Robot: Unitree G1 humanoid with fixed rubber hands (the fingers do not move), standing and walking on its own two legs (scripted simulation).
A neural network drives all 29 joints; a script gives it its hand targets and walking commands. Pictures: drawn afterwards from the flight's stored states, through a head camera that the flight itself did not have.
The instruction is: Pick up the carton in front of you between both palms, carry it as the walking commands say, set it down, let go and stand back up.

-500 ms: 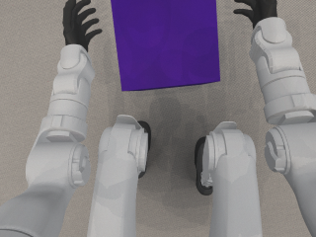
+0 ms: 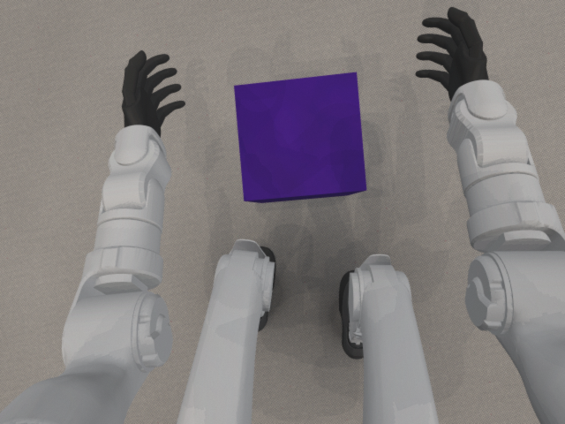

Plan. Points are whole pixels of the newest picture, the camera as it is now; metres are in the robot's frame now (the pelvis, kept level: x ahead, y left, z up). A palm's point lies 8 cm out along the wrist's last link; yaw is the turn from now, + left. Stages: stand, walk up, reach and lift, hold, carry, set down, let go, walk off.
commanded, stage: set down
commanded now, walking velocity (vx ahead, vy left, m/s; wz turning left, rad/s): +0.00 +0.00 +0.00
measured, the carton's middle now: (300, 149) +0.48 +0.04 -0.39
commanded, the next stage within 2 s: let go in 0.32 s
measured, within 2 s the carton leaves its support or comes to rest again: neither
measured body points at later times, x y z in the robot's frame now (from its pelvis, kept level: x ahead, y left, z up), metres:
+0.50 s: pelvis +0.03 +0.00 +0.13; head +0.30 +0.01 +0.50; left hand +0.45 +0.24 +0.02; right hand +0.51 -0.17 +0.02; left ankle +0.11 +0.12 -0.48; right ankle +0.07 -0.12 -0.48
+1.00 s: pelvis +0.11 +0.01 +0.24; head +0.23 +0.00 +0.68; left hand +0.31 +0.25 +0.16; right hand +0.36 -0.21 +0.14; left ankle +0.11 +0.12 -0.48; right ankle +0.07 -0.12 -0.48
